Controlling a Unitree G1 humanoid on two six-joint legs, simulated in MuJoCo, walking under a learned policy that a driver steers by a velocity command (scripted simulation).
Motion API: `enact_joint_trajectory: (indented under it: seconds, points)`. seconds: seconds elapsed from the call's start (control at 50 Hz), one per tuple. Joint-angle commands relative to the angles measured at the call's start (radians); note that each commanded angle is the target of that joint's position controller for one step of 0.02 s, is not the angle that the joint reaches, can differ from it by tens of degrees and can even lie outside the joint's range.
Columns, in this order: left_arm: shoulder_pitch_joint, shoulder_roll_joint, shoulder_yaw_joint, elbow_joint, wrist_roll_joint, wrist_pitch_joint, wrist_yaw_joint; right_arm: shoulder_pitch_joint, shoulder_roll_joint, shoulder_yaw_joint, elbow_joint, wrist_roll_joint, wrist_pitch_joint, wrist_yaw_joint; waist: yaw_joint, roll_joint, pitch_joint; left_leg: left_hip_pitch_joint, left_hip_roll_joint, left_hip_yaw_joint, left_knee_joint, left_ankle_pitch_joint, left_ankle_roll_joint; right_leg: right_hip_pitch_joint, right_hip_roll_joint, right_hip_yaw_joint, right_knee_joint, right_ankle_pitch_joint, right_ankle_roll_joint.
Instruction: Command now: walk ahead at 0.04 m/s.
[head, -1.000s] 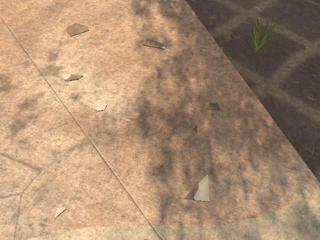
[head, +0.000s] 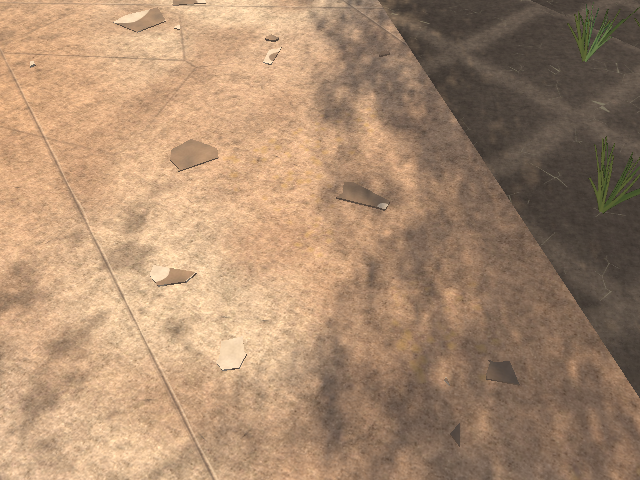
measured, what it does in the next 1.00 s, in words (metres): walks ahead, turning left: left foot, then right foot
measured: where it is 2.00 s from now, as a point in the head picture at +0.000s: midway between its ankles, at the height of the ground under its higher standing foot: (173, 360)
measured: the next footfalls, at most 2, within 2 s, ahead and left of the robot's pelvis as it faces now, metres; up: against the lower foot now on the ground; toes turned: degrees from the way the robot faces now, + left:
left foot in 0.46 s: +0.18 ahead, +0.14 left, +0.00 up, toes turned +10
right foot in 0.94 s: +0.57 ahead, +0.04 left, +0.00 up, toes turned +26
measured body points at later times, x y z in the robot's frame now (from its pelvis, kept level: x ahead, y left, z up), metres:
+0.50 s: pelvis +0.12 +0.04 -0.02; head +0.14 +0.06 +0.43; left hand +0.09 +0.32 -0.17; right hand +0.27 -0.22 -0.13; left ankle +0.14 +0.13 -0.74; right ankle +0.01 -0.14 -0.71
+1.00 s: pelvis +0.39 +0.09 -0.01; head +0.42 +0.10 +0.44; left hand +0.50 +0.40 -0.09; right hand +0.50 -0.18 -0.14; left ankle +0.17 +0.14 -0.68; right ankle +0.53 +0.03 -0.73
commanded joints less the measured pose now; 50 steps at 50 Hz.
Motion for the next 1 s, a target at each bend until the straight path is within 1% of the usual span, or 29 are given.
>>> enact_joint_trajectory:
  seconds: [0.02, 0.14, 0.16, 0.2, 0.24, 0.28, 0.32, 0.36, 0.38, 0.42, 0.44, 0.46, 0.48, 0.5, 0.52, 0.54, 0.56, 0.58, 0.62, 0.68, 0.76, 0.8, 0.86, 0.9, 0.92, 0.94, 0.96, 0.98, 1.0]
  points:
    - [-0.01, 0.102, 0.018, -0.014, 0.0, -0.032, -0.001, -0.002, -0.107, -0.024, -0.032, 0.0, -0.003, -0.014, -0.02, -0.126, 0.035, 0.107, 0.059, -0.067, -0.065, -0.131, 0.009, -0.117, -0.031, 0.044, -0.203, -0.117, -0.043]
    - [0.032, 0.104, 0.014, 0.022, -0.013, -0.047, -0.001, 0.001, -0.103, -0.025, 0.003, 0.006, -0.005, -0.008, 0.003, -0.047, -0.021, 0.126, 0.063, -0.059, -0.031, 0.067, 0.017, 0.003, -0.016, 0.02, -0.136, 0.122, -0.044]
    - [0.054, 0.102, 0.014, 0.036, -0.015, -0.044, 0.0, 0.014, -0.099, -0.025, 0.015, 0.009, -0.002, -0.008, 0.008, -0.044, -0.044, 0.134, 0.049, -0.042, -0.02, -0.008, 0.019, 0.019, -0.01, 0.013, -0.141, 0.048, -0.05]
    - [0.063, 0.136, 0.027, 0.036, -0.021, -0.037, 0.006, 0.006, -0.11, -0.03, 0.019, 0.025, 0.005, -0.009, 0.019, -0.06, 0.002, 0.041, 0.013, -0.024, 0.025, -0.281, 0.035, 0.017, -0.011, 0.017, -0.151, -0.216, -0.084]
    - [0.101, 0.158, 0.037, 0.028, -0.026, -0.047, 0.012, -0.042, -0.108, -0.032, -0.006, 0.033, -0.005, -0.007, 0.051, -0.085, 0.08, -0.131, -0.003, -0.032, 0.099, -0.392, 0.048, 0.057, -0.089, 0.113, -0.208, -0.383, -0.14]
    - [0.148, 0.214, 0.06, 0.04, -0.036, -0.071, 0.017, -0.093, -0.084, -0.03, -0.047, 0.039, -0.031, 0.007, 0.068, -0.192, 0.128, -0.304, 0.015, -0.008, 0.299, -0.288, 0.051, 0.165, -0.289, 0.333, -0.306, -0.403, -0.235]
    - [0.168, 0.179, 0.058, 0.04, -0.025, -0.096, 0.018, -0.128, -0.102, -0.037, -0.076, 0.044, -0.047, 0.023, 0.084, -0.17, 0.143, -0.444, 0.082, -0.078, 0.446, -0.382, 0.062, 0.257, -0.375, 0.383, -0.312, -0.182, -0.268]
    - [0.117, 0.167, 0.058, 0.023, -0.036, -0.101, 0.011, -0.12, -0.099, -0.037, -0.086, 0.056, -0.05, 0.036, 0.064, -0.14, 0.121, -0.443, 0.131, -0.087, 0.385, -0.372, 0.064, 0.307, -0.354, 0.27, -0.301, -0.046, -0.217]
    - [0.081, 0.18, 0.062, 0.013, -0.038, -0.097, 0.006, -0.11, -0.096, -0.038, -0.085, 0.056, -0.048, 0.041, 0.051, -0.134, 0.105, -0.339, 0.122, -0.046, 0.312, -0.308, 0.059, 0.256, -0.313, 0.184, -0.307, -0.027, -0.185]
    - [-0.004, 0.211, 0.071, -0.009, -0.037, -0.084, -0.008, 0.021, -0.088, -0.046, -0.037, 0.046, -0.039, 0.048, -0.029, -0.137, 0.065, 0.027, 0.026, 0.083, 0.185, -0.099, 0.05, 0.038, -0.202, -0.008, -0.236, 0.031, -0.128]
    - [-0.007, 0.212, 0.071, -0.017, -0.032, -0.082, -0.013, 0.125, -0.116, -0.068, 0.001, 0.04, -0.03, 0.047, -0.071, -0.119, 0.015, 0.206, -0.046, 0.132, 0.185, -0.063, 0.054, -0.039, -0.155, -0.076, -0.125, 0.16, -0.105]
    - [-0.01, 0.188, 0.063, -0.025, -0.026, -0.083, -0.014, 0.239, -0.162, -0.097, 0.025, 0.045, -0.023, 0.043, -0.129, -0.035, -0.041, 0.356, -0.049, 0.088, 0.151, -0.073, 0.085, -0.104, -0.113, -0.161, 0.099, 0.285, -0.061]
    - [-0.059, 0.12, 0.04, -0.073, 0.003, -0.091, -0.013, 0.352, -0.281, -0.129, 0.026, 0.05, -0.018, 0.026, -0.172, 0.259, -0.061, 0.46, 0.168, -0.338, -0.024, -0.172, 0.197, -0.317, -0.029, -0.204, 0.504, 0.08, 0.021]
    - [-0.06, 0.055, 0.021, -0.129, -0.016, -0.121, -0.015, 0.361, -0.302, -0.111, 0.004, 0.034, -0.039, 0.037, -0.126, 0.354, -0.165, 0.549, 0.359, -0.886, -0.28, -0.342, 0.345, -0.496, 0.102, -0.022, 0.714, -0.315, 0.021]
    - [-0.104, 0.108, 0.032, -0.133, -0.062, -0.146, -0.026, 0.305, -0.245, -0.092, -0.006, 0.028, -0.059, 0.04, -0.111, 0.177, -0.083, 0.515, 0.385, -0.855, -0.292, -0.426, 0.333, -0.61, 0.031, 0.057, 0.804, -0.257, -0.016]
    - [-0.126, 0.132, 0.035, -0.139, -0.07, -0.164, -0.033, 0.253, -0.205, -0.08, -0.027, 0.026, -0.074, 0.04, -0.091, 0.114, -0.021, 0.459, 0.354, -0.739, -0.261, -0.365, 0.296, -0.643, -0.01, 0.055, 0.786, -0.163, -0.056]
    - [-0.11, 0.143, 0.041, -0.12, -0.051, -0.171, -0.029, 0.185, -0.187, -0.071, -0.053, 0.023, -0.079, 0.042, -0.055, 0.026, 0.012, 0.373, 0.309, -0.619, -0.247, -0.25, 0.258, -0.594, -0.047, 0.055, 0.724, -0.08, -0.069]
    - [-0.091, 0.155, 0.05, -0.109, -0.029, -0.169, -0.023, 0.135, -0.175, -0.065, -0.076, 0.021, -0.079, 0.04, -0.025, 0.013, 0.024, 0.291, 0.266, -0.518, -0.255, -0.154, 0.231, -0.522, -0.072, 0.06, 0.621, -0.013, -0.07]
    - [-0.096, 0.152, 0.057, -0.113, -0.019, -0.154, -0.025, 0.136, -0.156, -0.057, -0.089, 0.021, -0.075, 0.026, -0.006, 0.05, 0.023, 0.237, 0.219, -0.415, -0.285, -0.012, 0.215, -0.434, -0.068, 0.044, 0.494, 0.06, -0.051]
    - [-0.2, 0.117, 0.05, -0.159, -0.012, -0.144, -0.027, 0.2, -0.186, -0.064, -0.082, 0.027, -0.07, -0.001, -0.018, 0.031, 0.044, 0.211, 0.18, -0.325, -0.285, 0.146, 0.208, -0.425, -0.019, 0.014, 0.265, 0.192, -0.008]
    - [-0.354, 0.081, 0.029, -0.224, -0.026, -0.145, -0.047, 0.247, -0.196, -0.072, -0.08, 0.03, -0.062, -0.013, -0.065, 0.071, 0.068, 0.125, 0.152, -0.295, -0.286, 0.089, 0.173, -0.308, 0.041, -0.008, 0.007, 0.371, 0.006]
    - [-0.389, 0.096, 0.028, -0.25, -0.033, -0.146, -0.053, 0.27, -0.189, -0.075, -0.072, 0.038, -0.061, -0.012, -0.074, 0.074, 0.071, 0.146, 0.169, -0.328, -0.267, 0.073, 0.164, -0.283, 0.046, 0.014, -0.039, 0.399, 0.001]
    - [-0.385, 0.137, 0.035, -0.269, -0.033, -0.156, -0.059, 0.275, -0.19, -0.084, -0.073, 0.043, -0.052, -0.02, -0.054, 0.081, 0.062, 0.245, 0.207, -0.383, -0.195, 0.122, 0.149, -0.261, 0.042, 0.046, -0.092, 0.353, -0.017]
    - [-0.307, 0.17, 0.047, -0.258, -0.032, -0.165, -0.058, 0.265, -0.196, -0.092, -0.085, 0.037, -0.042, -0.022, -0.013, 0.107, 0.018, 0.283, 0.206, -0.401, -0.1, 0.299, 0.134, -0.151, 0.061, 0.025, -0.102, 0.26, -0.046]
    - [-0.187, 0.203, 0.064, -0.228, -0.027, -0.17, -0.052, 0.252, -0.183, -0.088, -0.1, 0.031, -0.039, -0.019, 0.043, 0.105, -0.064, 0.272, 0.154, -0.378, 0.029, 0.422, 0.112, 0.016, 0.066, 0.011, -0.118, 0.247, -0.077]
    - [-0.008, 0.243, 0.077, -0.204, -0.011, -0.171, -0.046, 0.217, -0.156, -0.074, -0.135, 0.019, -0.038, -0.012, 0.127, 0.076, -0.221, 0.144, 0.094, -0.342, 0.271, 0.346, 0.082, 0.306, -0.048, 0.109, -0.059, 0.202, -0.138]
    - [0.137, 0.325, 0.101, -0.183, 0.002, -0.159, -0.04, 0.343, -0.061, -0.049, -0.157, 0.033, -0.049, -0.006, 0.1, -0.188, -0.406, -0.224, -0.057, -0.23, 0.648, -0.068, 0.0, 0.721, -0.304, 0.526, -0.102, -0.01, -0.286]
    - [0.122, 0.252, 0.079, -0.177, -0.013, -0.153, -0.049, 0.375, -0.097, -0.046, -0.157, 0.054, -0.056, -0.005, 0.078, -0.331, -0.431, -0.382, -0.033, -0.245, 0.819, -0.445, 0.0, 0.743, -0.379, 0.782, -0.232, -0.181, -0.311]
    - [0.052, 0.172, 0.058, -0.196, -0.024, -0.149, -0.046, 0.293, -0.191, -0.069, -0.163, 0.064, -0.055, -0.006, 0.085, -0.21, -0.253, -0.447, 0.031, -0.24, 0.875, -0.374, 0.005, 0.593, -0.338, 0.641, -0.256, -0.252, -0.26]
